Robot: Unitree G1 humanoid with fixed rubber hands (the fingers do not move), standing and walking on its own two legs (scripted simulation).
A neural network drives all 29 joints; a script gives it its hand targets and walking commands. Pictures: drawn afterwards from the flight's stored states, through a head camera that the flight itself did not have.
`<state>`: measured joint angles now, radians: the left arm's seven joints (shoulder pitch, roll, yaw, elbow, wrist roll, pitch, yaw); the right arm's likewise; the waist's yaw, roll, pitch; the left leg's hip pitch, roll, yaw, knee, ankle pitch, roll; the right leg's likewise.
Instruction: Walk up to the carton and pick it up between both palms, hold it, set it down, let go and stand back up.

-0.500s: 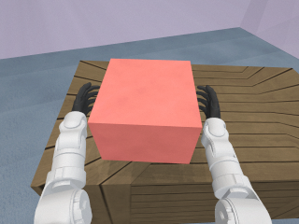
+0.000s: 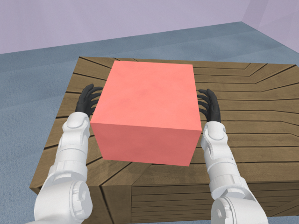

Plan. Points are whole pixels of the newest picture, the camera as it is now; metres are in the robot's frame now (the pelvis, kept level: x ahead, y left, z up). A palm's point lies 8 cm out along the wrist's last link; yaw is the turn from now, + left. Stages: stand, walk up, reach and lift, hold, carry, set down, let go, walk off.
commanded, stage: set down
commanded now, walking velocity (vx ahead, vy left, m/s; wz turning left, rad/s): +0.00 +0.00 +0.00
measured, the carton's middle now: (149, 110) +0.45 -0.03 +0.04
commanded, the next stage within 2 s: none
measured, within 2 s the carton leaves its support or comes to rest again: neither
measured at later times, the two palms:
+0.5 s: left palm (85, 110) +0.43 +0.17 +0.07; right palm (206, 119) +0.37 -0.18 +0.08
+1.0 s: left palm (82, 109) +0.44 +0.18 +0.05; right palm (199, 120) +0.38 -0.17 +0.06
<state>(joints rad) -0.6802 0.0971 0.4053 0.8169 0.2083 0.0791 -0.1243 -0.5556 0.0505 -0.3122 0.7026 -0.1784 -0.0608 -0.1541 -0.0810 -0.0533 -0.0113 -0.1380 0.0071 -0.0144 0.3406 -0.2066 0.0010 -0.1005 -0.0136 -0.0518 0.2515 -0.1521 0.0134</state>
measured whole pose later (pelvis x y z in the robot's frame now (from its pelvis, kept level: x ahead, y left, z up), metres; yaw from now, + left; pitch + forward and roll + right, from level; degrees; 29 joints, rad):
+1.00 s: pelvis +0.02 +0.01 +0.00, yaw +0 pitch +3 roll -1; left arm -0.80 0.17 0.41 1.12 0.21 -0.10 -0.13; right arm -0.59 0.13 -0.49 0.81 -0.32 -0.18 -0.15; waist -0.08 -0.05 0.01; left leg -0.16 -0.01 -0.01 0.34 -0.24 0.02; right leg -0.12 -0.03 -0.05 0.25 -0.17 0.03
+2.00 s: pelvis +0.03 +0.01 +0.00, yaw +0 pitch +11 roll -1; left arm -0.88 0.21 0.42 1.28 0.21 -0.30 -0.14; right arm -0.63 0.13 -0.58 0.97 -0.36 -0.40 -0.18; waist -0.08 -0.05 -0.01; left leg -0.33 -0.01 0.00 0.37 -0.24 0.02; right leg -0.29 -0.03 -0.05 0.27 -0.17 0.03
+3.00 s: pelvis +0.02 +0.01 -0.01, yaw +0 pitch +12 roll -1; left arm -0.90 0.21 0.50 1.29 0.25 -0.32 -0.16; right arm -0.68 0.15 -0.66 0.98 -0.44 -0.40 -0.17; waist -0.08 -0.06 -0.01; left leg -0.39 0.00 0.00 0.41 -0.24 0.02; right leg -0.35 -0.03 -0.05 0.32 -0.18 0.03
